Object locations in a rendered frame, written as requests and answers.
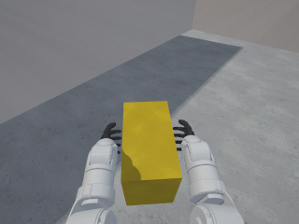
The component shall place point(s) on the carton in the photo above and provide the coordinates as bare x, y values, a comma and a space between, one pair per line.
150, 169

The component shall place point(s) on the right robot upper arm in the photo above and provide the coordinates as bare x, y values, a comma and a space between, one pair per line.
210, 213

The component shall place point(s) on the left robot upper arm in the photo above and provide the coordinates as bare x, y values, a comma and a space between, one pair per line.
94, 216

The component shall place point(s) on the robot left hand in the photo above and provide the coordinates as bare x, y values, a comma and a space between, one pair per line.
108, 132

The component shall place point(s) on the robot right hand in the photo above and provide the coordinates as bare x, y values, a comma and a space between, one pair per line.
187, 129

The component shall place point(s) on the right robot forearm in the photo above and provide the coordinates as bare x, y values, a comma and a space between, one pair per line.
205, 183

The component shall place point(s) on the left robot forearm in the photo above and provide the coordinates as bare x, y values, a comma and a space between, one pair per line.
97, 190

